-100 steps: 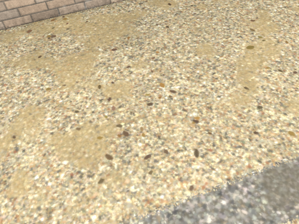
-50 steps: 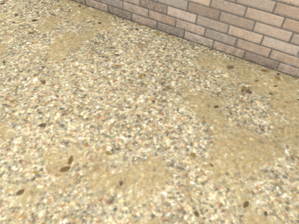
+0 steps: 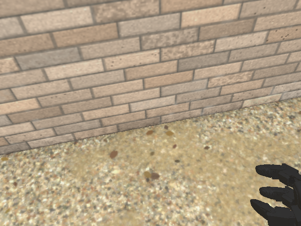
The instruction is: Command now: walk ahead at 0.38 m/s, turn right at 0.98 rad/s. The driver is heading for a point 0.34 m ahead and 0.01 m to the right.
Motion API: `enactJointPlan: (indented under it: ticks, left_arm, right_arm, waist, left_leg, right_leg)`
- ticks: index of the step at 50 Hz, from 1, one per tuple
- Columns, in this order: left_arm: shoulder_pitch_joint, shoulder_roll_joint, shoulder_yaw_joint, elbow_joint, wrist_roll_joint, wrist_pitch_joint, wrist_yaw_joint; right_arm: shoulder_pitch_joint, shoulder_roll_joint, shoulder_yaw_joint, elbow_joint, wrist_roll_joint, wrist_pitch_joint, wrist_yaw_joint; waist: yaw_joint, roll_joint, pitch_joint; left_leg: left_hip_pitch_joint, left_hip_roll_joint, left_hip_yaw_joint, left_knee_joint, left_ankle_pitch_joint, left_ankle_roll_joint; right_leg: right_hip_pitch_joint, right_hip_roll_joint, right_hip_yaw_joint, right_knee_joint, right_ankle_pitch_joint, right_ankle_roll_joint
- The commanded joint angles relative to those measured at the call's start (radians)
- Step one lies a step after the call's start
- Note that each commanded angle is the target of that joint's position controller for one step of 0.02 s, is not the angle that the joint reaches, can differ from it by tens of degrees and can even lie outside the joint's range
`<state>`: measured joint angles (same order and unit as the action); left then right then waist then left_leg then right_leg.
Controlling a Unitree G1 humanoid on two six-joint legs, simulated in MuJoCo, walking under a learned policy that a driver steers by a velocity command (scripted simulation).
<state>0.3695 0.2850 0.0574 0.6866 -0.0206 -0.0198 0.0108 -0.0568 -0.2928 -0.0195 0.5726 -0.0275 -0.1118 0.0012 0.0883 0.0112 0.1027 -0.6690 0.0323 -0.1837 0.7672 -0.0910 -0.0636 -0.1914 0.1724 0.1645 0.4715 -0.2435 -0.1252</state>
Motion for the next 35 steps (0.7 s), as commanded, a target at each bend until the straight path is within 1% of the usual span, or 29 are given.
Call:
enactJointPlan:
  ticks: [1, 2, 3, 4, 5, 6, 7, 8, 9, 10, 11, 12, 13, 14, 15, 16, 18, 21, 23, 24, 25, 26, 27, 28, 29, 30, 32, 33, 35]
  left_arm:
    - [-0.05, 0.191, 0.067, -0.06, -0.009, 0.021, 0.036]
    - [-0.046, 0.18, 0.065, -0.058, -0.006, 0.026, 0.039]
    - [-0.059, 0.163, 0.065, -0.062, -0.005, 0.028, 0.043]
    - [-0.1, 0.153, 0.064, -0.079, 0.008, 0.032, 0.046]
    - [-0.12, 0.144, 0.065, -0.09, 0.008, 0.035, 0.048]
    - [-0.121, 0.122, 0.058, -0.096, 0.004, 0.034, 0.044]
    - [-0.049, 0.034, 0.031, -0.103, 0.026, 0.036, 0.039]
    - [0.139, 0.009, 0.014, -0.1, 0.033, 0.034, 0.03]
    - [0.264, 0.117, 0.023, -0.071, 0.005, 0.038, 0.017]
    - [0.129, 0.183, 0.039, -0.056, -0.004, 0.047, 0.02]
    - [-0.014, 0.227, 0.049, -0.065, 0.006, 0.064, 0.029]
    - [-0.078, 0.22, 0.043, -0.092, 0.021, 0.081, 0.034]
    - [-0.09, 0.181, 0.029, -0.107, 0.028, 0.084, 0.03]
    - [-0.094, 0.134, 0.012, -0.112, 0.032, 0.077, 0.025]
    - [-0.091, 0.094, -0.004, -0.12, 0.036, 0.069, 0.026]
    - [-0.101, 0.084, -0.012, -0.125, 0.037, 0.061, 0.028]
    - [-0.124, 0.102, -0.017, -0.123, 0.043, 0.054, 0.031]
    - [-0.133, 0.125, -0.019, -0.108, 0.042, 0.058, 0.022]
    - [-0.107, 0.122, -0.021, -0.085, 0.04, 0.06, 0.011]
    - [-0.122, 0.115, -0.026, -0.082, 0.045, 0.062, 0.006]
    - [-0.142, 0.129, -0.028, -0.092, 0.055, 0.064, 0.005]
    - [-0.151, 0.184, -0.016, -0.093, 0.073, 0.067, 0.005]
    - [-0.177, 0.152, -0.025, -0.094, 0.075, 0.059, -0.001]
    - [-0.214, 0.104, -0.043, -0.098, 0.076, 0.046, -0.007]
    - [-0.234, 0.092, -0.049, -0.091, 0.074, 0.032, -0.011]
    - [-0.239, 0.101, -0.047, -0.083, 0.069, 0.02, -0.015]
    - [-0.211, 0.102, -0.049, -0.067, 0.063, 0.005, -0.021]
    - [-0.192, 0.1, -0.05, -0.06, 0.059, 0.004, -0.022]
    - [-0.173, 0.103, -0.05, -0.046, 0.054, 0.002, -0.021]
  right_arm:
    - [0.014, -0.057, -0.028, -0.049, 0.018, 0.009, 0.008]
    - [0.004, -0.085, -0.04, -0.052, 0.034, 0.01, 0.006]
    - [0.005, -0.11, -0.049, -0.053, 0.04, 0.009, 0.004]
    - [0.024, -0.133, -0.056, -0.047, 0.038, 0.006, 0.002]
    - [0.081, -0.143, -0.065, -0.027, 0.034, 0.0, -0.001]
    - [0.166, -0.141, -0.068, 0.001, 0.017, -0.007, 0.0]
    - [0.23, -0.161, -0.065, 0.001, -0.017, -0.003, -0.004]
    - [0.24, -0.179, -0.057, -0.022, -0.047, 0.016, -0.007]
    - [0.231, -0.214, -0.072, -0.006, -0.03, 0.04, -0.007]
    - [0.169, -0.159, -0.063, -0.027, -0.023, 0.053, -0.019]
    - [0.128, -0.096, -0.039, -0.041, -0.021, 0.07, -0.03]
    - [0.11, -0.101, -0.033, -0.03, -0.005, 0.081, -0.036]
    - [0.097, -0.123, -0.036, -0.002, 0.003, 0.088, -0.033]
    - [0.108, -0.134, -0.042, 0.024, 0.003, 0.091, -0.029]
    - [0.135, -0.125, -0.038, 0.042, 0.004, 0.088, -0.022]
    - [0.141, -0.121, -0.038, 0.053, 0.005, 0.087, -0.016]
    - [0.14, -0.126, -0.041, 0.065, 0.011, 0.082, -0.008]
    - [0.154, -0.15, -0.046, 0.081, 0.019, 0.09, -0.004]
    - [0.165, -0.15, -0.042, 0.092, 0.025, 0.104, -0.007]
    - [0.19, -0.134, -0.031, 0.101, 0.027, 0.111, -0.005]
    - [0.221, -0.116, -0.022, 0.112, 0.023, 0.108, -0.001]
    - [0.22, -0.111, -0.019, 0.099, 0.01, 0.1, 0.004]
    - [0.188, -0.119, -0.019, 0.09, -0.001, 0.092, 0.006]
    - [0.176, -0.102, -0.013, 0.089, -0.006, 0.089, 0.007]
    - [0.184, -0.085, -0.006, 0.094, -0.009, 0.089, 0.007]
    - [0.202, -0.089, -0.003, 0.103, -0.012, 0.091, 0.003]
    - [0.218, -0.103, 0.0, 0.107, -0.008, 0.096, -0.001]
    - [0.216, -0.111, 0.001, 0.11, -0.004, 0.096, -0.002]
    - [0.204, -0.103, 0.008, 0.111, -0.004, 0.097, -0.002]
  waist:
    - [-0.045, -0.06, -0.165]
    - [-0.05, -0.091, -0.147]
    - [-0.057, -0.116, -0.138]
    - [-0.07, -0.145, -0.137]
    - [-0.094, -0.151, -0.169]
    - [-0.126, -0.108, -0.226]
    - [-0.103, 0.073, -0.347]
    - [-0.015, 0.295, -0.408]
    - [0.013, 0.297, -0.512]
    - [-0.03, 0.164, -0.441]
    - [-0.069, 0.038, -0.341]
    - [-0.067, -0.01, -0.273]
    - [-0.049, 0.015, -0.203]
    - [-0.05, 0.055, -0.169]
    - [-0.055, 0.098, -0.176]
    - [-0.06, 0.113, -0.185]
    - [-0.066, 0.106, -0.205]
    - [-0.073, 0.123, -0.194]
    - [-0.056, 0.125, -0.17]
    - [-0.059, 0.114, -0.154]
    - [-0.067, 0.085, -0.157]
    - [-0.081, -0.021, -0.151]
    - [-0.088, -0.079, -0.138]
    - [-0.102, -0.1, -0.124]
    - [-0.12, -0.121, -0.109]
    - [-0.127, -0.122, -0.102]
    - [-0.125, -0.092, -0.078]
    - [-0.115, -0.06, -0.073]
    - [-0.106, -0.03, -0.084]
  left_leg:
    - [0.384, -0.158, 0.137, -0.217, 0.243, -0.018]
    - [0.37, -0.151, 0.101, -0.255, 0.201, -0.02]
    - [0.361, -0.132, 0.062, -0.286, 0.189, -0.015]
    - [0.36, -0.108, 0.037, -0.304, 0.17, -0.012]
    - [0.409, -0.09, 0.034, -0.337, 0.208, -0.005]
    - [0.516, -0.049, 0.04, -0.379, 0.279, 0.022]
    - [0.755, 0.148, -0.11, -0.308, 0.552, 0.095]
    - [0.929, 0.37, -0.454, -0.334, 0.897, 0.251]
    - [0.961, 0.506, -0.671, -0.325, 0.577, 0.407]
    - [0.86, 0.411, -0.59, -0.408, 0.193, 0.393]
    - [0.706, 0.296, -0.403, -0.456, -0.012, 0.314]
    - [0.566, 0.215, -0.275, -0.486, -0.074, 0.241]
    - [0.464, 0.15, -0.186, -0.513, -0.093, 0.203]
    - [0.408, 0.102, -0.109, -0.534, -0.09, 0.189]
    - [0.42, 0.093, -0.081, -0.546, -0.063, 0.205]
    - [0.444, 0.106, -0.084, -0.549, -0.021, 0.231]
    - [0.478, 0.154, -0.106, -0.543, 0.001, 0.27]
    - [0.45, 0.171, -0.108, -0.552, -0.118, 0.272]
    - [0.386, 0.152, -0.085, -0.546, -0.234, 0.236]
    - [0.338, 0.135, -0.068, -0.542, -0.273, 0.2]
    - [0.288, 0.116, -0.048, -0.528, -0.313, 0.147]
    - [0.261, 0.06, 0.03, -0.483, -0.355, 0.086]
    - [0.339, 0.009, 0.111, -0.411, -0.293, 0.044]
    - [0.417, -0.008, 0.132, -0.365, -0.199, 0.023]
    - [0.457, -0.008, 0.135, -0.352, -0.146, 0.02]
    - [0.475, -0.004, 0.136, -0.345, -0.118, 0.024]
    - [0.472, 0.01, 0.115, -0.353, -0.113, 0.052]
    - [0.451, 0.017, 0.103, -0.362, -0.133, 0.069]
    - [0.437, 0.022, 0.098, -0.367, -0.125, 0.082]
  right_leg:
    - [-0.21, -0.099, 0.17, -0.06, 0.377, -0.011]
    - [-0.178, -0.116, 0.225, -0.035, 0.319, -0.005]
    - [-0.141, -0.128, 0.268, 0.007, 0.269, 0.005]
    - [-0.104, -0.135, 0.294, 0.061, 0.231, 0.013]
    - [-0.065, -0.126, 0.3, 0.141, 0.219, 0.033]
    - [-0.042, -0.097, 0.254, 0.281, 0.206, 0.065]
    - [-0.165, -0.021, 0.152, 0.56, -0.215, 0.104]
    - [-0.371, 0.061, 0.084, 0.811, -0.608, 0.16]
    - [-0.432, -0.05, 0.066, 1.011, -0.515, 0.202]
    - [-0.468, -0.11, 0.021, 1.044, -0.364, 0.225]
    - [-0.435, -0.132, -0.025, 0.973, -0.268, 0.225]
    - [-0.36, -0.144, -0.049, 0.891, -0.229, 0.216]
    - [-0.298, -0.146, -0.071, 0.775, -0.226, 0.204]
    - [-0.242, -0.135, -0.103, 0.679, -0.241, 0.195]
    - [-0.212, -0.123, -0.119, 0.605, -0.285, 0.19]
    - [-0.198, -0.122, -0.118, 0.539, -0.304, 0.184]
    - [-0.155, -0.145, -0.092, 0.398, -0.255, 0.167]
    - [-0.061, -0.159, -0.093, 0.203, -0.145, 0.141]
    - [0.037, -0.15, -0.119, 0.024, -0.026, 0.109]
    - [0.092, -0.149, -0.113, -0.059, 0.002, 0.081]
    - [0.152, -0.183, -0.076, -0.075, 0.03, 0.053]
    - [0.104, -0.258, 0.024, -0.055, -0.038, 0.007]
    - [-0.027, -0.289, 0.067, -0.097, -0.131, -0.024]
    - [-0.11, -0.292, 0.081, -0.141, -0.199, -0.02]
    - [-0.148, -0.274, 0.071, -0.149, -0.219, 0.005]
    - [-0.162, -0.261, 0.062, -0.142, -0.211, 0.023]
    - [-0.174, -0.242, 0.047, -0.12, -0.161, 0.043]
    - [-0.154, -0.231, 0.034, -0.103, -0.133, 0.05]
    - [-0.115, -0.219, 0.02, -0.073, -0.06, 0.053]
